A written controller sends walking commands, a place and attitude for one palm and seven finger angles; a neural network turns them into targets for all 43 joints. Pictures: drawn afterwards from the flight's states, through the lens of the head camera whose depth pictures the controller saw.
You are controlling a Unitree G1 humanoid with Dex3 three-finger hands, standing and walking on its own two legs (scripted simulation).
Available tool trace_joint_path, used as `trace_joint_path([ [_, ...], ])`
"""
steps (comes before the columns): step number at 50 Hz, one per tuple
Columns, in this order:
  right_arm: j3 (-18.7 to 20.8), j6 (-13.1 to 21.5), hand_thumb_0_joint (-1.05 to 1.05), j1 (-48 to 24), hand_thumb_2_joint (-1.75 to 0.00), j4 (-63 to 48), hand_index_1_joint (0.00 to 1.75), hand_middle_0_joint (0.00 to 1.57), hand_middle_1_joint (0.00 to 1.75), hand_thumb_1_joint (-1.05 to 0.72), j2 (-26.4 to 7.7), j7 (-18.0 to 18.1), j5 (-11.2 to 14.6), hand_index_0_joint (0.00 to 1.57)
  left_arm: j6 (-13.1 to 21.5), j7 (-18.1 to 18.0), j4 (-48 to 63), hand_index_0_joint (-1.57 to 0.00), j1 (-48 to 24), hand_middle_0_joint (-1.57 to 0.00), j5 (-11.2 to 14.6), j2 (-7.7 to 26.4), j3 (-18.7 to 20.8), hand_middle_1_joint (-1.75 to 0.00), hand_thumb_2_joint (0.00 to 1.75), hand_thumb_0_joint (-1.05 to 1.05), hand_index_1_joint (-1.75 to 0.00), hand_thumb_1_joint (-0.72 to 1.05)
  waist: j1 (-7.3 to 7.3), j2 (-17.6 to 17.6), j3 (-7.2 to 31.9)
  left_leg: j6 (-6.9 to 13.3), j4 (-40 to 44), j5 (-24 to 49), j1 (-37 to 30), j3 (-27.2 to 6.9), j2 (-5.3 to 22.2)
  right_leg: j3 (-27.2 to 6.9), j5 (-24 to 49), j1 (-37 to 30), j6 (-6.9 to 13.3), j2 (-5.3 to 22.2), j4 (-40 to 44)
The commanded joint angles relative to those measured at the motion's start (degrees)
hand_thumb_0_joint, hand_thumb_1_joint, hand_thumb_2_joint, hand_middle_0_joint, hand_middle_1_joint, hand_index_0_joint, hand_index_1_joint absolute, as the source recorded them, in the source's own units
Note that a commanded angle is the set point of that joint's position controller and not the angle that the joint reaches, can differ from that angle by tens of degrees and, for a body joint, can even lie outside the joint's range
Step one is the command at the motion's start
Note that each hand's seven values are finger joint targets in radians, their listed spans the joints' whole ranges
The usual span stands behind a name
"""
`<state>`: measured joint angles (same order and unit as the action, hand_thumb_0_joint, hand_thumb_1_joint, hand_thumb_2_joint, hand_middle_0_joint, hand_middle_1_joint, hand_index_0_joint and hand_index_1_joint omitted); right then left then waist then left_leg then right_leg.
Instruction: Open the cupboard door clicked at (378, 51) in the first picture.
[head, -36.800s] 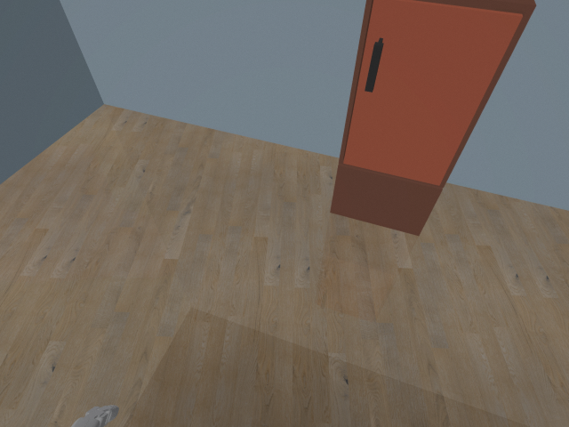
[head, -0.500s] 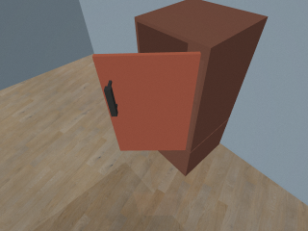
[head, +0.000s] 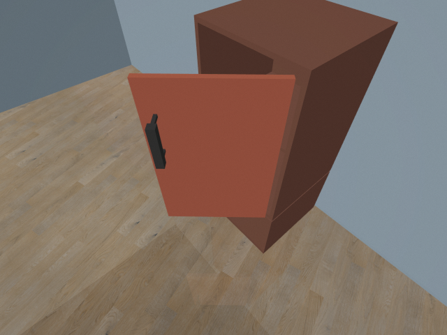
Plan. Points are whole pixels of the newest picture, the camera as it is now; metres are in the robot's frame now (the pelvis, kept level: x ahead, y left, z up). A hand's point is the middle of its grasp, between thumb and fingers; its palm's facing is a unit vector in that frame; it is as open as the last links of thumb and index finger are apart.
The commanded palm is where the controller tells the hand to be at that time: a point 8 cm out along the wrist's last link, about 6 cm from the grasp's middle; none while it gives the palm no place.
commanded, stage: look again from close up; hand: left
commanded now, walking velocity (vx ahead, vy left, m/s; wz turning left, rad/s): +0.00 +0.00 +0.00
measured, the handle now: (157, 141) +0.57 +0.20 -0.01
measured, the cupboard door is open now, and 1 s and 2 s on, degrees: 48 48 48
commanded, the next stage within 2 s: raise the hand with hooked fingers in 0.24 s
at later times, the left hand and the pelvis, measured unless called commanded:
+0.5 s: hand (129, 288) +0.21 +0.19 -0.05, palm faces +0.28 -0.95 -0.17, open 7.4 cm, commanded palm +0.14 +0.23 -0.06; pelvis +0.04 -0.01 -0.01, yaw +3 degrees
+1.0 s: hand (127, 290) +0.20 +0.19 -0.04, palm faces -0.05 -1.00 -0.08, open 10.0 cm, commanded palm +0.17 +0.26 -0.04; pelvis -0.01 -0.03 -0.10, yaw +4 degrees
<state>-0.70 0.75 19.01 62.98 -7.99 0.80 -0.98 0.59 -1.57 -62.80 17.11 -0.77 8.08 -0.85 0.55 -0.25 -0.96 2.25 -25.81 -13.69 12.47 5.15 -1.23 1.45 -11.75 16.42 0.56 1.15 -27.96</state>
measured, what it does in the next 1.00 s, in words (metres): lowers itself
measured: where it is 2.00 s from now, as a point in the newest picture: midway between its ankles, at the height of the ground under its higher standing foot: outside the picture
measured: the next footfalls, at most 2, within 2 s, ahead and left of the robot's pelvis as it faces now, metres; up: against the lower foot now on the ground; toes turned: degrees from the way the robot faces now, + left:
none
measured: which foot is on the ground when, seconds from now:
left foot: down 0.00-1.00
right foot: down 0.00-1.00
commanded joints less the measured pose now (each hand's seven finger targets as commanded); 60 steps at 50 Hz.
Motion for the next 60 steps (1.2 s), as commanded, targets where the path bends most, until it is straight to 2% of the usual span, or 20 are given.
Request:
trace_joint_path([
  [1, 0.90, 1.62, 0.00, 2.52, -0.90, -1.13, 0.30, 0.20, 0.30, -0.90, -5.07, 0.61, 0.24, 0.20, 1.29, -0.29, 1.79, -0.20, 2.74, -0.20, -0.04, 5.03, 1.04, -0.30, 0.90, 0.00, -0.30, 0.90, -0.67, -0.22, -2.52, 0.57, 7.97, -1.23, 3.47, -8.52, 7.40, -5.65, 0.03, -3.05, 2.03, 4.43, 5.13],
  [16, 0.93, 1.85, 0.00, 0.33, -0.90, 0.33, 0.30, 0.20, 0.30, -0.90, -5.48, 1.27, 0.27, 0.20, 1.43, -0.57, 1.05, -0.20, 1.11, -0.20, 0.03, 6.13, 1.32, -0.30, 0.90, 0.00, -0.30, 0.90, -0.51, 0.25, -0.62, 0.04, 5.41, 12.61, -3.08, -6.40, 7.72, -5.17, 12.52, -5.79, 2.10, 4.97, 3.58],
  [17, 1.54, 1.65, 0.00, -4.85, -0.90, -3.55, 0.30, 0.20, 0.30, -0.90, -8.23, 0.77, 1.06, 0.20, 1.66, -2.93, -1.55, -0.20, 6.72, -0.20, -0.32, 7.29, 1.59, -0.30, 0.90, 0.00, -0.30, 0.90, -2.68, 3.94, 0.09, -1.58, -5.14, 14.67, -0.05, -4.47, 9.42, -6.56, 27.28, -6.56, 0.72, 7.84, 3.73],
  [18, 2.85, 10.04, 0.00, -4.23, -0.90, -24.43, 0.30, 0.20, 0.30, -0.90, -17.41, 2.84, 3.85, 0.20, 13.81, -2.61, 87.91, -0.20, -37.60, -0.20, 10.92, 20.60, 8.97, -0.32, 0.89, 0.00, -0.32, 0.88, 4.07, -6.95, 27.32, -0.93, 1.28, 19.33, -11.89, -5.92, 1.21, -3.13, 22.12, -11.00, 1.98, 1.63, -0.80],
  [19, 1.21, 15.07, 0.00, -9.40, -0.90, -21.37, 0.30, 0.20, 0.30, -0.90, -12.01, 4.92, 2.76, 0.20, 10.50, -4.27, 71.81, -0.20, -11.09, -0.20, 6.32, 15.66, 8.20, -0.33, 0.88, 0.00, -0.33, 0.85, -1.52, -15.25, 24.43, -0.95, 1.81, 28.75, -14.90, -4.42, 3.01, -2.31, 11.35, -9.13, 3.03, -0.39, -2.10],
  [20, 1.94, 16.25, 0.00, -7.99, -0.90, -17.87, 0.30, 0.20, 0.30, -0.90, -12.42, 4.99, 2.83, 0.20, 7.72, -6.64, 64.88, -0.21, -7.85, -0.21, 7.68, 12.01, 6.53, -0.34, 0.87, 0.00, -0.34, 0.83, -0.21, -14.40, 18.55, -2.76, 1.03, 24.57, -9.99, -4.78, 3.67, 0.48, 4.56, -5.59, 2.22, -0.01, -2.22],
  [21, 2.09, 16.01, 0.00, -6.54, -0.90, -17.39, 0.30, 0.20, 0.30, -0.90, -9.55, 4.31, 3.67, 0.20, 2.77, -6.12, 53.53, -0.21, 7.57, -0.21, 8.61, -1.49, -1.07, -0.36, 0.86, 0.00, -0.36, 0.81, 0.94, -6.55, 9.75, -2.38, 1.12, 21.05, -5.20, -6.10, 4.23, 2.03, 2.82, -0.82, 1.21, -0.14, -1.31],
  [22, 2.56, 16.56, 0.00, -8.72, -0.90, -21.97, 0.30, 0.20, 0.30, -0.90, -12.62, 3.68, 3.68, 0.20, 4.67, -4.88, 62.68, -0.21, -2.25, -0.21, 10.40, 0.88, 0.63, -0.37, 0.85, 0.00, -0.37, 0.78, 1.74, -2.28, 1.78, -1.91, -0.35, 16.22, -0.13, -7.67, 3.69, 2.60, 4.85, 1.83, 0.82, 0.31, -0.71],
  [24, 4.76, 17.28, 0.00, -8.19, -0.90, -24.54, 0.30, 0.20, 0.30, -0.90, -13.87, 3.42, 1.73, 0.20, 10.68, -2.03, 57.01, -0.21, 3.37, -0.21, 9.88, 4.47, 6.69, -0.40, 0.83, 0.00, -0.40, 0.74, 1.71, 8.74, 1.11, -1.44, -5.90, 10.65, 5.97, -6.86, 2.34, 4.02, 3.28, 7.24, 0.34, -0.20, -2.29],
  [28, 6.36, 16.46, 0.00, -11.75, -0.90, -31.32, 0.30, 0.20, 0.30, -0.90, -12.66, 0.46, 1.27, 0.20, 24.51, 10.12, 49.48, -0.22, 26.64, -0.22, 13.84, 1.21, 10.86, -0.47, 0.79, 0.00, -0.47, 0.64, -4.91, 17.87, 6.66, -2.89, -15.25, 7.75, 20.49, -4.40, 0.12, 3.59, 10.81, 8.57, 0.03, -0.41, -13.94],
  [30, 7.21, 16.04, 0.00, -11.93, -0.90, -33.83, 0.30, 0.20, 0.30, -0.90, -13.24, -0.93, 1.63, 0.20, 31.32, 17.48, 48.70, -0.22, 28.06, -0.22, 15.27, 6.12, 16.26, -0.50, 0.77, 0.00, -0.50, 0.60, -6.06, 10.08, 10.76, -3.89, -19.75, 8.56, 23.69, -3.69, -0.89, 0.59, 18.76, 6.65, 0.53, 1.00, -19.19],
  [32, 7.17, 15.76, 0.00, -13.45, -0.90, -36.53, 0.30, 0.20, 0.30, -0.90, -13.39, -1.54, 1.89, 0.20, 36.10, 23.31, 51.11, -0.22, 23.79, -0.22, 15.76, 8.74, 17.38, -0.53, 0.75, 0.00, -0.53, 0.55, -4.99, 2.91, 13.17, -3.71, -23.95, 7.35, 26.18, -2.88, -1.26, -1.08, 17.82, 10.18, 0.92, 1.37, -22.39],
  [39, 6.13, 15.73, 0.00, -10.05, -0.90, -40.09, 0.30, 0.20, 0.30, -0.90, -12.02, 0.89, 1.37, 0.20, 41.16, 22.14, 76.15, -0.24, -1.96, -0.24, 20.55, 12.81, 20.29, -0.63, 0.68, 0.00, -0.63, 0.39, -0.53, -7.07, 24.61, -1.36, -34.92, 2.35, 29.06, -4.93, 0.31, -5.05, 3.40, 20.07, 0.58, -0.16, -27.19],
  [40, 5.62, 15.81, 0.00, -9.05, -0.90, -39.55, 0.30, 0.20, 0.30, -0.90, -12.81, 1.21, 1.01, 0.20, 42.07, 22.49, 80.70, -0.24, -7.42, -0.24, 20.79, 13.27, 18.43, -0.64, 0.67, 0.00, -0.64, 0.36, 1.72, -5.41, 25.15, -1.01, -36.51, 2.50, 28.94, -5.94, 0.92, -4.94, 3.28, 22.38, 0.56, -0.72, -28.30],
  [42, 5.26, 16.46, 0.00, -8.89, -0.90, -38.27, 0.30, 0.20, 0.30, -0.90, -12.91, 1.79, 1.23, 0.20, 41.78, 24.02, 80.33, -0.24, -5.04, -0.24, 20.04, 10.36, 13.72, -0.68, 0.65, 0.00, -0.68, 0.32, 2.62, -6.62, 25.18, -0.38, -37.24, 2.04, 28.45, -6.17, 1.69, -4.39, 0.36, 24.66, 0.97, -1.01, -27.97],
  [46, 4.39, 16.76, 0.00, -8.74, -0.90, -37.01, 0.30, 0.20, 0.30, -0.90, -14.60, 2.80, 2.67, 0.20, 33.49, 28.90, 71.79, -0.25, -7.61, -0.25, 19.23, 14.64, 13.82, -0.74, 0.61, 0.00, -0.74, 0.22, 3.84, -5.14, 20.88, 0.00, -36.97, -2.86, 33.30, -7.24, 2.00, -3.77, -6.44, 26.14, 1.01, -1.56, -26.04],
  [49, 4.44, 15.40, 0.00, -10.23, -0.90, -39.42, 0.30, 0.20, 0.30, -0.90, -14.27, 3.23, 4.13, 0.20, 22.73, 29.65, 64.91, -0.25, 1.19, -0.25, 20.54, 17.66, 20.25, -0.78, 0.58, 0.00, -0.78, 0.15, -0.29, 0.85, 23.54, -0.20, -32.82, -3.60, 35.07, -7.00, 1.10, -4.20, -9.87, 18.45, 0.02, -0.72, -22.21],
  [52, 4.04, 13.75, 0.00, -12.64, -0.90, -42.82, 0.30, 0.20, 0.30, -0.90, -12.75, 3.12, 4.32, 0.20, 15.95, 27.59, 67.57, -0.26, 4.65, -0.26, 23.51, 19.42, 25.85, -0.82, 0.55, 0.00, -0.82, 0.08, -4.32, 0.23, 26.82, -0.75, -29.64, -0.48, 33.01, -6.64, 0.32, -3.23, -7.01, 12.23, -0.20, 0.05, -21.69],
  [55, 3.64, 13.85, 0.00, -12.50, -0.90, -42.33, 0.30, 0.20, 0.30, -0.90, -11.07, 2.96, 3.64, 0.20, 17.34, 21.58, 70.03, -0.26, 3.91, -0.26, 24.34, 17.62, 27.56, -0.87, 0.52, 0.00, -0.87, 0.01, -4.73, 2.51, 23.29, -1.17, -27.43, -0.16, 32.45, -7.56, 0.94, -0.58, -7.54, 14.08, 0.31, -1.06, -22.17],
  [60, 3.36, 15.17, 0.00, -8.72, -0.90, -40.31, 0.30, 0.20, 0.30, -0.90, -13.17, 2.76, 2.71, 0.20, 25.64, 19.01, 67.28, -0.27, -5.52, -0.27, 20.30, 15.70, 21.40, -0.94, 0.47, 0.00, -0.94, -0.10, 0.51, 1.68, 14.39, -0.85, -27.37, -9.39, 34.89, -7.71, 1.24, -0.19, -19.27, 24.79, 0.46, -1.26, -21.65],
])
